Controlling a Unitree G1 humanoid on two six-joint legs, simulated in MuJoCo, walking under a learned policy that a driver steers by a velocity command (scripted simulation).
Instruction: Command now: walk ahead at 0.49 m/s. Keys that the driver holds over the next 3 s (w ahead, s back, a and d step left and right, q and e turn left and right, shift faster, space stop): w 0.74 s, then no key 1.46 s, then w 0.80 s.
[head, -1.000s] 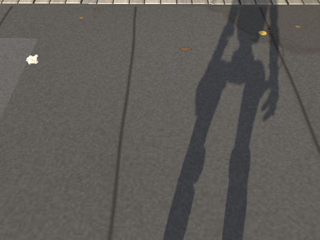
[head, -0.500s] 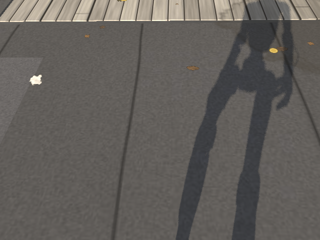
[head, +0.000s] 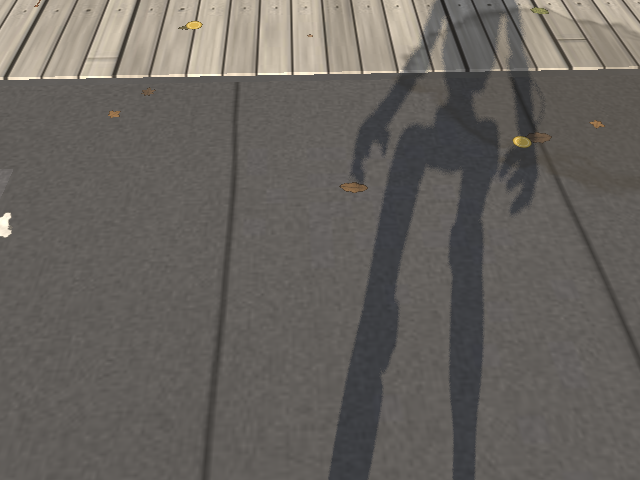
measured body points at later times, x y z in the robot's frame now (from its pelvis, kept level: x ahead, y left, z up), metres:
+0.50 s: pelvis +0.28 -0.08 +0.00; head +0.29 -0.10 +0.45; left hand +0.33 +0.18 -0.12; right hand +0.36 -0.35 -0.14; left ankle +0.28 +0.08 -0.66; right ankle +0.30 -0.16 -0.74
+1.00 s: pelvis +0.52 -0.02 -0.01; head +0.56 +0.00 +0.44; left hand +0.55 +0.24 -0.16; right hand +0.66 -0.27 -0.13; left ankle +0.61 +0.07 -0.74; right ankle +0.42 -0.17 -0.66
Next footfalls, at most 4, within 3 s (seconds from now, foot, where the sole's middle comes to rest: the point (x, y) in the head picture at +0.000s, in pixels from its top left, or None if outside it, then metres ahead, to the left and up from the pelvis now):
0.30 right None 0.34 -0.17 -0.78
0.86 left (292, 421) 0.65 0.07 -0.78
1.24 right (400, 425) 0.63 -0.17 -0.78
2.96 left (294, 279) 1.05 0.06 -0.78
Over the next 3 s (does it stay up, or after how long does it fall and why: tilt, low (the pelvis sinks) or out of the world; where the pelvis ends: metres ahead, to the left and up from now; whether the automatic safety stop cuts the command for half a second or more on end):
stays up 0.89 -0.04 -0.03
